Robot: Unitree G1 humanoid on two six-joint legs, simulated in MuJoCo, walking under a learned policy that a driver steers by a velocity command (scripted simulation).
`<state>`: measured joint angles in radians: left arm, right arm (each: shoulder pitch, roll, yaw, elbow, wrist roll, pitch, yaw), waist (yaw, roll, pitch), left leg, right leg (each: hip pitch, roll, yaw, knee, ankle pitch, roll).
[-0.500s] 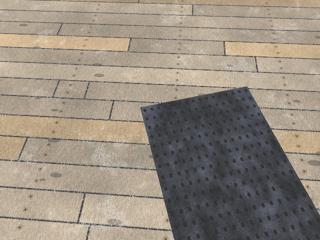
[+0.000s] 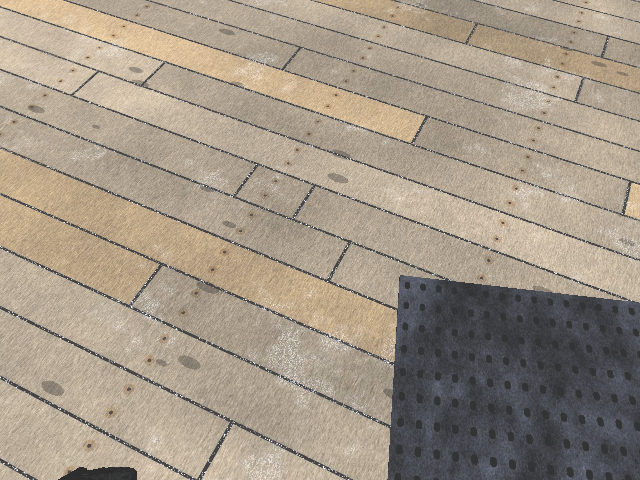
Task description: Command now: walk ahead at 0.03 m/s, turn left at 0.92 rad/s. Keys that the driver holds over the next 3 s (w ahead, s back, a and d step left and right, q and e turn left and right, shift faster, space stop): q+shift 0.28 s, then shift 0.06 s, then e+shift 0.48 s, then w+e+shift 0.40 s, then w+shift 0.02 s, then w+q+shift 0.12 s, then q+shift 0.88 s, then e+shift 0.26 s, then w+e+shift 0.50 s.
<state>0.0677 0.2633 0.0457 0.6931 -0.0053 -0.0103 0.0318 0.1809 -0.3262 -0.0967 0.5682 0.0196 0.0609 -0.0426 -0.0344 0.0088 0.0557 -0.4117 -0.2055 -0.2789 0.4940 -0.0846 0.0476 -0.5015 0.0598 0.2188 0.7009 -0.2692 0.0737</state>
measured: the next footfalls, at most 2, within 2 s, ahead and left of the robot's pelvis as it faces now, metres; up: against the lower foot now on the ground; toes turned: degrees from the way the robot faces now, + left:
right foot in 0.06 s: +0.13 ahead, -0.14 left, +0.00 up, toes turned +15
left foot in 0.50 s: +0.02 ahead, +0.11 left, +0.00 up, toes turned +19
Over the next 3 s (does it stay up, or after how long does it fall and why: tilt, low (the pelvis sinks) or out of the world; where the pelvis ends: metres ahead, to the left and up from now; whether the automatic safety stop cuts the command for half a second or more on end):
stays up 0.87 -0.14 0.01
